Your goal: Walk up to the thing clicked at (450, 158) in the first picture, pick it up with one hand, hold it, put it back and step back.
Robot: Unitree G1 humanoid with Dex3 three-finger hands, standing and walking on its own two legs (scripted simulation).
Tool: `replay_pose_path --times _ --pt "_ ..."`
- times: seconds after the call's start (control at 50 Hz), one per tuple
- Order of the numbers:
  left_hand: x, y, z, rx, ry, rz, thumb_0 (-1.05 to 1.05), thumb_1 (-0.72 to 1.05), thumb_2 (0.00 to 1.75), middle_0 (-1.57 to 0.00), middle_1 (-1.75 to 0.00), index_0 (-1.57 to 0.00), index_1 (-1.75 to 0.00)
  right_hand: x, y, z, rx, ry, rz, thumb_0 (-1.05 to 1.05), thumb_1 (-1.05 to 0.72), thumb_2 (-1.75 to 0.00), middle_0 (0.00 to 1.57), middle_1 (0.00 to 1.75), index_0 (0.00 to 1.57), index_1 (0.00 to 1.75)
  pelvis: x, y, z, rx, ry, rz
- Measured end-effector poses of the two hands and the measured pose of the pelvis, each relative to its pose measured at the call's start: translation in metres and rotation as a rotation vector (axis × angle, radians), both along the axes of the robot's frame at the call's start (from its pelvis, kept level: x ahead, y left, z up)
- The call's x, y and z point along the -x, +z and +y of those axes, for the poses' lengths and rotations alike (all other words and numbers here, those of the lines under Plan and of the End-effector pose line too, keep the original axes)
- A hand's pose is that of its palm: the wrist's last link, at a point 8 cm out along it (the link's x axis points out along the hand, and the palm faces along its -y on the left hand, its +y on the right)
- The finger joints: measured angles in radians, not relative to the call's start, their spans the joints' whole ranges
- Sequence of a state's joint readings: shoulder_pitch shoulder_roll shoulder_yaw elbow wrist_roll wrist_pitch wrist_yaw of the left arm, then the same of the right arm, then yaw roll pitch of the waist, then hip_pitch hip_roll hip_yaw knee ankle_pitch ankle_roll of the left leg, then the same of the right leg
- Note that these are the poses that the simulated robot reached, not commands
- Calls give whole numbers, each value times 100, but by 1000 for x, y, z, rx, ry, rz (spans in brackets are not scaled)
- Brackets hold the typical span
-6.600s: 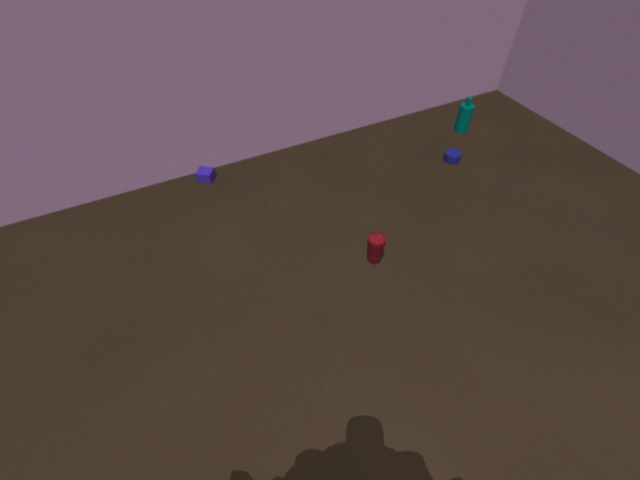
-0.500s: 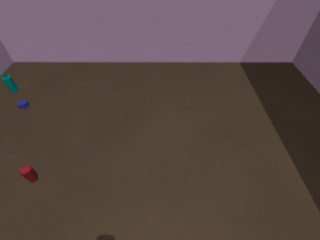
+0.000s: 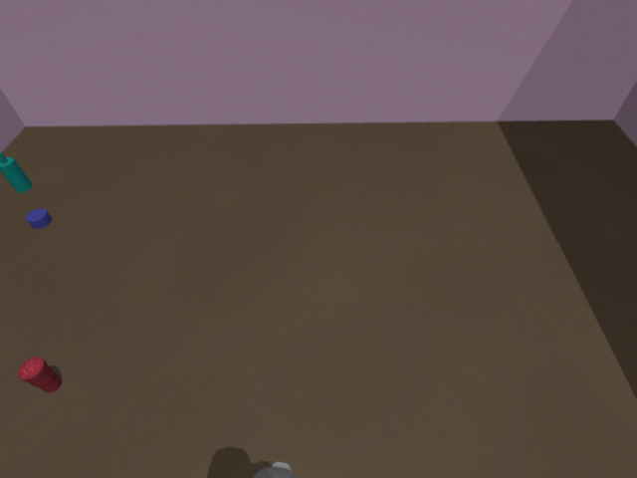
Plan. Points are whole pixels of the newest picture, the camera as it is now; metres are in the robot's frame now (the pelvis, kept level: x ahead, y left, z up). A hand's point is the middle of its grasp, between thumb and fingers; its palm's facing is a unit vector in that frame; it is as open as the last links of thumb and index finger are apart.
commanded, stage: walk up
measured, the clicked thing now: (39, 218) +1.27 +1.36 -0.75
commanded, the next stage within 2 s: none
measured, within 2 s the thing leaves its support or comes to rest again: neither
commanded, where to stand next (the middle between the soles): +0.61 +0.04 m, yaw -1 degrees
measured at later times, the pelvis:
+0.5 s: pelvis +0.22 +0.04 +0.01, yaw -1 degrees
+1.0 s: pelvis +0.40 +0.02 -0.01, yaw +20 degrees
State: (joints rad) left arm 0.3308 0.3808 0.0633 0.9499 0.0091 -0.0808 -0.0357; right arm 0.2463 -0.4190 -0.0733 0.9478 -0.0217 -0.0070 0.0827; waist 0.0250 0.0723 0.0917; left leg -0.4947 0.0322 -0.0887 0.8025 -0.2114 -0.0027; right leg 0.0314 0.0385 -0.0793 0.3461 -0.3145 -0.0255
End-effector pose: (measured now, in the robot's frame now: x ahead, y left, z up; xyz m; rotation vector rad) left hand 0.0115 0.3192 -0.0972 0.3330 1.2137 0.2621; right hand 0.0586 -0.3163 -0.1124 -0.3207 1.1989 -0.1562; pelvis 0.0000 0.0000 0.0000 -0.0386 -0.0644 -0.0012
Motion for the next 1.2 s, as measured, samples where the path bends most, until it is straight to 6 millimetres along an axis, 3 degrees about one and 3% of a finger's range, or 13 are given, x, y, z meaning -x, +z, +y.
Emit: replay_pose_path --times 0.14,0.2,0.3,0.4,0.5,0.6,0.7,0.76,0.84,0.92,1.02,1.1,1.2 --pt "-70 -39 19 49 0 9 1 91 90 -21 -30 -21 -30 -103 3 30 34 62 -48 0 -90 -90 20 30 20 30 -70 -19 21 -10 19 11" --pt "-108 -44 23 70 -14 18 1 91 90 -20 -30 -20 -30 -138 12 43 49 65 -127 0 -90 -90 20 30 20 30 -94 -18 34 -17 9 5" --pt "-176 -26 30 91 -76 -39 1 91 90 -20 -30 -20 -30 -163 34 55 55 5 -160 0 -90 -90 20 30 20 30 -138 0 45 -7 -1 1" --pt "-231 -11 42 68 -97 -83 1 91 90 -20 -30 -20 -30 -179 38 55 61 -10 -127 0 -90 -90 20 30 20 30 -180 7 47 -22 -5 -4" --pt "-275 -4 43 39 -117 -58 1 91 90 -20 -30 -20 -30 -194 28 48 47 -41 -84 0 -90 -90 20 30 20 30 -221 5 43 -41 -20 -3" --pt "-335 0 28 15 -119 -95 1 91 90 -20 -30 -20 -30 -214 6 36 14 -50 6 0 -90 -90 20 30 20 30 -264 -4 27 -57 38 20" --pt "-391 8 1 10 -56 -280 1 91 90 -20 -30 -20 -30 -264 -10 28 -12 60 124 1 -90 -90 20 30 20 30 -301 -10 6 -33 140 31" --pt "-397 17 -10 30 7 -317 1 91 90 -20 -30 -20 -30 -313 -2 25 -6 151 102 1 -90 -90 20 30 20 30 -320 -1 2 -47 200 30" --pt "-388 18 -11 36 81 -295 1 91 90 -21 -30 -21 -30 -387 15 19 24 238 -1 1 -90 -90 20 30 20 30 -347 5 2 -45 247 28" --pt "-369 8 2 32 161 -246 1 90 90 -21 -30 -21 -30 -457 30 23 65 315 -77 1 -90 -90 20 30 20 30 -370 2 6 -26 300 23" --pt "-346 -17 27 29 269 -175 1 90 90 -21 -30 -21 -30 -531 41 48 121 418 -128 0 -90 -90 20 30 20 30 -404 -11 21 -8 361 30" --pt "-342 -45 43 34 334 -93 1 91 90 -20 -30 -20 -30 -571 39 68 173 458 -187 0 -90 -90 20 30 20 30 -431 -28 37 -44 394 36" --pt "-363 -44 37 70 358 -69 1 91 90 -20 -30 -20 -30 -590 43 83 173 475 -166 0 -90 -90 20 30 20 30 -457 -18 39 -37 458 21"
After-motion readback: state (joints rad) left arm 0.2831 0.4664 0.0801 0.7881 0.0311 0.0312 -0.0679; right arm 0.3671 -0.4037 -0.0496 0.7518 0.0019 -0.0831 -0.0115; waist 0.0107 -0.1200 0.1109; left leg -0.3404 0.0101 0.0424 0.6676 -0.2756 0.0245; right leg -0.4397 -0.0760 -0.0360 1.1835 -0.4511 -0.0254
